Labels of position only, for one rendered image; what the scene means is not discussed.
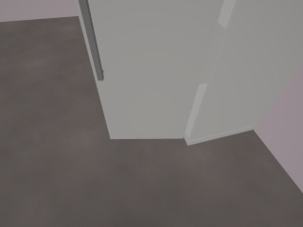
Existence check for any handle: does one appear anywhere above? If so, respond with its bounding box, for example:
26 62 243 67
79 0 104 81

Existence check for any fridge door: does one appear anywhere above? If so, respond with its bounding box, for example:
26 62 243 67
74 0 224 139

